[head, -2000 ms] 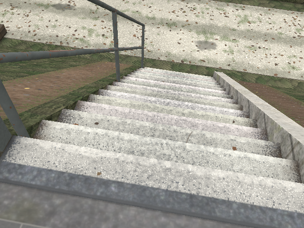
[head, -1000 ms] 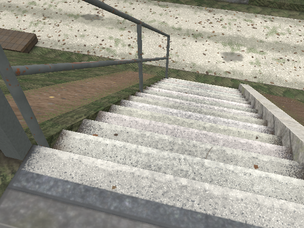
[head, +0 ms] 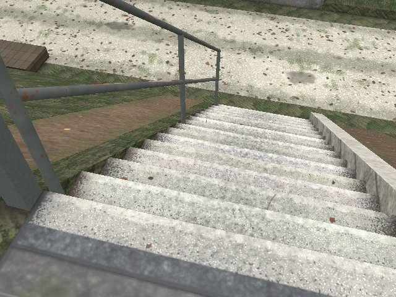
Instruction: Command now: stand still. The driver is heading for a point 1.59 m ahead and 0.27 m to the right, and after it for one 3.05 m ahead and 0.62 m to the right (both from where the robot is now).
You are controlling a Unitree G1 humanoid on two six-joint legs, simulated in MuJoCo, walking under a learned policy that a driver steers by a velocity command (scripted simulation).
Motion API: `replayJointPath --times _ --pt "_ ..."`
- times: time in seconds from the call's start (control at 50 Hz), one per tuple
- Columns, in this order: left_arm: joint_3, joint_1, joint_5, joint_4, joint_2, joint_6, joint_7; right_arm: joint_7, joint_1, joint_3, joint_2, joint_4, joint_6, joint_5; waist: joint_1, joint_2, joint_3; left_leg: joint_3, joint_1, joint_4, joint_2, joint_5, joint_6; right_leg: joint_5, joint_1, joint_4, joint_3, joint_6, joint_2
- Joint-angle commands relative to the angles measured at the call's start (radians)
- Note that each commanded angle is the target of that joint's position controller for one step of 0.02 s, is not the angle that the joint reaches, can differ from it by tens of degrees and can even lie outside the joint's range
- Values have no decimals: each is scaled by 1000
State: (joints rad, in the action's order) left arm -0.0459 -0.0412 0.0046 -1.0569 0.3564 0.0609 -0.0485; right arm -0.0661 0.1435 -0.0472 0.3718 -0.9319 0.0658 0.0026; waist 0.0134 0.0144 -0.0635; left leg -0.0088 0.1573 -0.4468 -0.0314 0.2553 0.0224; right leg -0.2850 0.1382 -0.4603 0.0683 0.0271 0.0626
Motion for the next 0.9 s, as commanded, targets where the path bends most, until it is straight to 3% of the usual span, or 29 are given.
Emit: replayJointPath --times 0.02,0.04,0.08,0.12,0.16,0.2,0.22,0.24,0.26,0.28,0.3,0.32,0.36,0.4,0.44,0.5,0.56,0.6,0.64,0.66,0.68,0.7,0.72,0.74,0.76,0.78,0.8,0.84,0.9 --pt "-26 43 -1 43 158 11 3 2 -15 -34 167 43 11 1 0 -5 80 -64 -34 62 62 -230 40 206 11 55 -23 -28 25" --pt "-28 19 2 33 161 7 5 5 13 -37 175 31 8 -2 -2 -10 75 -76 -35 88 67 -119 50 108 15 67 -24 -32 23" --pt "-47 -2 33 33 196 4 23 27 93 -66 234 11 6 -35 -35 -43 0 -162 -27 161 109 307 134 -219 121 39 -32 -76 10" --pt "-32 22 50 49 123 16 37 56 178 -56 178 -5 16 -51 -76 -118 -38 -361 -103 259 243 448 234 -223 255 -85 -32 -97 -9" --pt "-17 4 61 59 66 37 46 78 143 -26 103 11 18 -38 -56 -143 -44 -445 -116 306 337 371 270 -161 249 -176 -56 -117 -8" --pt "-20 -72 62 53 75 44 47 84 19 -16 108 43 9 -31 22 -96 -49 -322 23 302 280 319 220 -151 41 -55 -28 -140 -20" --pt "-23 -109 58 35 83 49 42 76 -16 -17 130 49 -6 -36 49 -77 -49 -258 93 273 234 305 209 -60 -87 47 -2 -135 -46" --pt "-20 -157 57 22 73 57 39 64 -8 -17 138 42 -19 -57 60 -68 -33 -211 148 204 197 270 203 3 -196 78 -7 -122 -53" --pt "-24 -260 61 6 85 66 44 50 -7 -13 113 42 -20 -79 96 -12 -6 -142 228 39 135 237 169 -48 -286 97 -101 -152 7" --pt "-42 -427 69 -22 160 75 58 31 -66 -3 51 84 -5 -94 155 177 12 -28 454 -297 -11 226 65 -68 -440 208 -469 -298 200" --pt "-34 -530 87 -28 166 81 59 21 -53 8 -4 75 23 -88 199 173 -42 -174 663 -522 -39 321 66 -3 -515 320 -669 -394 328" --pt "-19 -462 100 -24 113 84 51 24 -13 9 -12 58 43 -75 126 107 -112 -229 769 -689 -4 252 87 18 -496 328 -606 -376 351" --pt "15 -377 90 7 13 73 40 36 42 -5 29 26 41 -85 57 27 -84 -151 736 -792 51 135 109 84 -428 344 -414 -323 282" --pt "37 -310 88 43 -29 60 49 23 39 10 -29 30 15 -92 0 13 -94 -98 626 -717 113 10 106 174 -275 398 -262 -269 210" --pt "47 -352 79 45 -30 59 54 0 11 21 -63 41 -4 -84 4 46 -93 -14 533 -591 126 -133 72 230 -154 427 -152 -243 144" --pt "46 -472 68 20 4 56 21 -10 -164 48 -109 105 -19 -73 55 72 -91 90 354 -312 84 -165 19 363 4 418 -75 -261 110" --pt "27 -519 70 20 42 47 -8 2 -191 34 -60 120 -18 -70 38 78 -98 47 399 -179 65 -173 43 457 -135 377 -128 -274 195" --pt "17 -496 70 36 46 35 -5 11 -194 27 -55 125 -16 -67 7 82 -76 58 357 -129 40 -177 70 563 -195 338 -123 -262 221" --pt "5 -480 78 45 66 26 0 18 -106 6 -20 103 -14 -36 -62 80 -1 119 128 -78 -19 -241 102 895 -162 190 -51 -213 173" --pt "4 -516 94 36 54 30 -6 28 24 -17 29 67 -3 -17 -96 52 85 105 -91 -115 -25 -296 136 940 -75 8 -3 -153 107" --pt "30 -676 107 27 -44 42 -13 34 225 -20 46 19 -2 -21 -101 -63 327 -93 -568 -204 133 -431 283 675 224 -285 9 -79 9" --pt "59 -677 112 45 -116 51 -39 45 497 -26 63 -43 -8 -38 -204 -203 480 -551 -809 2 385 -358 459 -152 453 -644 -41 -35 -136" --pt "24 -434 63 105 -58 48 -52 50 595 -30 58 -100 12 -79 -255 -107 287 -614 -619 133 369 -141 361 -276 579 -898 -186 -77 -112" --pt "12 -329 54 135 -39 55 -32 57 401 -39 61 -61 37 -68 -187 -85 67 -498 -332 182 357 33 294 -185 643 -919 -204 -109 -19" --pt "6 -302 79 145 -25 54 -2 66 273 -16 -24 -33 38 -57 -132 -70 40 -419 -168 227 326 63 282 -156 568 -853 -197 -131 25" --pt "17 -308 94 151 -66 49 17 69 205 7 -94 -20 39 -42 -76 -43 40 -331 -54 250 303 -90 277 -109 494 -791 -189 -136 60" --pt "28 -328 94 151 -108 40 22 70 172 15 -126 -15 41 -37 -34 -24 35 -270 36 273 297 -293 281 -106 419 -761 -174 -121 79" --pt "30 -376 70 153 -130 20 16 63 152 2 -109 -10 61 -39 28 -36 52 -154 113 292 262 -561 285 -175 350 -671 -135 -74 73" --pt "30 -361 54 148 -103 -7 -10 30 111 -17 -47 3 78 -67 49 -47 63 11 263 277 177 -723 242 74 245 -431 -45 -19 65"
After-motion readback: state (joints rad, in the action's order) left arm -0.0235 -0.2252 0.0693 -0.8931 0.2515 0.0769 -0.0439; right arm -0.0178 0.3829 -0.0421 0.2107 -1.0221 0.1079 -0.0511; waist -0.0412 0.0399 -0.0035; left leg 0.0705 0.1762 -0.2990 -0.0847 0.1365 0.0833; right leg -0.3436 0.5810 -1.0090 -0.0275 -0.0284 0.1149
